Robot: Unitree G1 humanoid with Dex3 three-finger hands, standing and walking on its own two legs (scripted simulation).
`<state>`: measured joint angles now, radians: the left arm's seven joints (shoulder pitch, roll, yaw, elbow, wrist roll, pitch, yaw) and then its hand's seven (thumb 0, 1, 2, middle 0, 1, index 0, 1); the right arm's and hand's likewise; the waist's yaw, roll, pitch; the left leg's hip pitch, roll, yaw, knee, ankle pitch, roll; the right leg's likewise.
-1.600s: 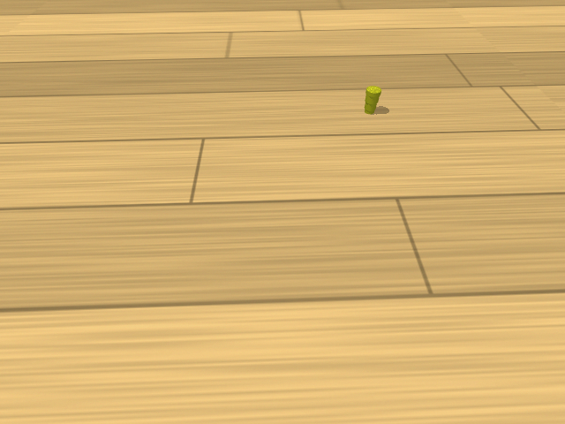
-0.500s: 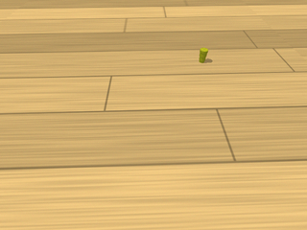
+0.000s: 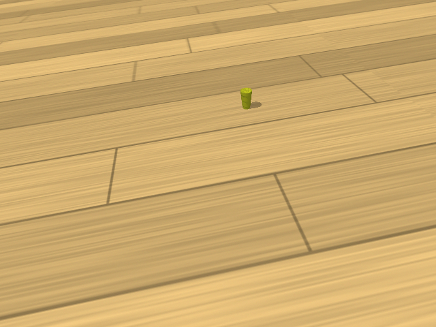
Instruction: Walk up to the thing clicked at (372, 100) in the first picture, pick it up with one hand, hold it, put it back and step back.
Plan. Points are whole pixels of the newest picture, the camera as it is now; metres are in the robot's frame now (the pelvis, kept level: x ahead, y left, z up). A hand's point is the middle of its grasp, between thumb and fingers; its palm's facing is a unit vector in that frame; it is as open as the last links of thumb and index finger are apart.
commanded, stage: walk up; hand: left
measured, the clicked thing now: (246, 99) +1.99 -0.03 -0.67
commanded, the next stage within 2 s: none
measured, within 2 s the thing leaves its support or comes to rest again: neither
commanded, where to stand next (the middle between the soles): +1.63 -0.18 m, yaw -9 degrees
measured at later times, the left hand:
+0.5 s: hand (133, 234) +0.39 +0.29 -0.14, palm faces -0.17 -0.92 -0.35, open 7.4 cm
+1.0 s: hand (193, 141) +0.73 +0.16 -0.09, palm faces -0.16 -0.91 -0.38, open 7.4 cm
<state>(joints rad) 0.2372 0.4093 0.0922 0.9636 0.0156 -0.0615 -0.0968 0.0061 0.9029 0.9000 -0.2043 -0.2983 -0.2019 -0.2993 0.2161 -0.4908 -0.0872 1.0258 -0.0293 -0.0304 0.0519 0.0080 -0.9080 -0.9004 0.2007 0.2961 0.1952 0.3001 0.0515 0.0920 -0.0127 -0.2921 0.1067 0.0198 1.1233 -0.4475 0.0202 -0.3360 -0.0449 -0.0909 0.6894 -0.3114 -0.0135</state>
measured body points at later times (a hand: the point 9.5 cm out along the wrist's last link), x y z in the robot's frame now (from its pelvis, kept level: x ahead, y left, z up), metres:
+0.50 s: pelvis +0.30 +0.02 +0.01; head +0.33 +0.03 +0.46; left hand +0.40 +0.34 -0.11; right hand +0.37 -0.31 -0.07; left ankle +0.37 +0.13 -0.72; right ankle +0.19 -0.11 -0.63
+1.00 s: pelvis +0.59 -0.08 +0.02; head +0.59 -0.11 +0.47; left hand +0.74 +0.21 -0.07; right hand +0.60 -0.40 -0.12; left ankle +0.58 +0.10 -0.63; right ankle +0.62 -0.18 -0.72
